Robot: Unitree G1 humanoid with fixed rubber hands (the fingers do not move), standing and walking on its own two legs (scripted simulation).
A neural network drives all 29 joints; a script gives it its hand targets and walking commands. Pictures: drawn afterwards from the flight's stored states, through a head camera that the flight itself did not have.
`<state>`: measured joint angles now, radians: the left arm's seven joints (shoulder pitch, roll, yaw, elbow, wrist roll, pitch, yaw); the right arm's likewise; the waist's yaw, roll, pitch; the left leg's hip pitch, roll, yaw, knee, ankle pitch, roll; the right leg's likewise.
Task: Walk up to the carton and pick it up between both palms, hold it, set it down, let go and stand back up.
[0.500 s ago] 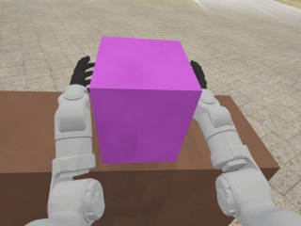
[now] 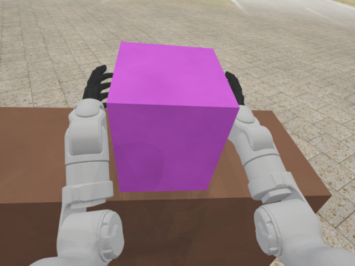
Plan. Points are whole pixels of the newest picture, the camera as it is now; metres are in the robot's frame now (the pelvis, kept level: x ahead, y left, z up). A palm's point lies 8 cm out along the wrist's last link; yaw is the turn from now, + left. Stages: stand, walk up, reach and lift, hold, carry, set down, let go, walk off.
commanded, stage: hold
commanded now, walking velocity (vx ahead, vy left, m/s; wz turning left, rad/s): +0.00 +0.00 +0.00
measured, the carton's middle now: (166, 120) +0.37 +0.00 +0.19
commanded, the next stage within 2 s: set down in 1.26 s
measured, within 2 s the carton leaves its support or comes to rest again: neither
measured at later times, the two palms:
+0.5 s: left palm (94, 105) +0.37 +0.15 +0.23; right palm (234, 106) +0.37 -0.14 +0.23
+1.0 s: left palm (95, 106) +0.37 +0.15 +0.23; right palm (235, 106) +0.36 -0.14 +0.23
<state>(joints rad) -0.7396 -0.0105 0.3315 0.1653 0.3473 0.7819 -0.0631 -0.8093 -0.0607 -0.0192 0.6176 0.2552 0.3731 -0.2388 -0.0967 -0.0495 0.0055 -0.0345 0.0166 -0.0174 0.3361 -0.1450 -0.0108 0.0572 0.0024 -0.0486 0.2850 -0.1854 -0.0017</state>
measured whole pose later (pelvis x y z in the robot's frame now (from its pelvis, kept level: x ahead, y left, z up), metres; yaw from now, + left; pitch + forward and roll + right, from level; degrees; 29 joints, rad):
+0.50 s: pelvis +0.00 +0.00 +0.00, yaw +0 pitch -9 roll -1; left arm -0.71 -0.01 0.32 0.14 0.35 0.78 -0.06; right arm -0.80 -0.06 -0.01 0.60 0.26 0.39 -0.24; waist -0.10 -0.07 0.00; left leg -0.02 0.02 -0.01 0.33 -0.15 -0.01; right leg 0.07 0.00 -0.04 0.28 -0.19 0.00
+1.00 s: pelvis +0.00 +0.00 +0.00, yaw +0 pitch -10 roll -1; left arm -0.70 -0.02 0.32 0.13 0.34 0.78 -0.06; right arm -0.79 -0.06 -0.01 0.59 0.26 0.39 -0.24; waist -0.10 -0.06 0.00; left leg -0.01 0.02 -0.01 0.33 -0.15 -0.01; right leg 0.08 0.01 -0.04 0.28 -0.19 0.00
